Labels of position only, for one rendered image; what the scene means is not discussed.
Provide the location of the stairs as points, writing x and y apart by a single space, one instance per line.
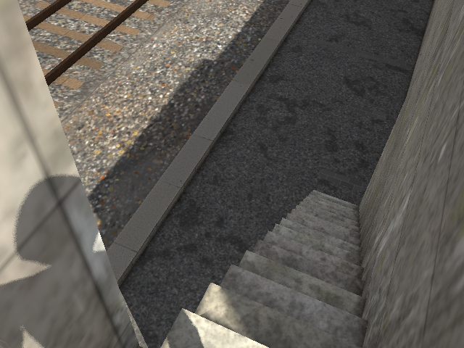
301 287

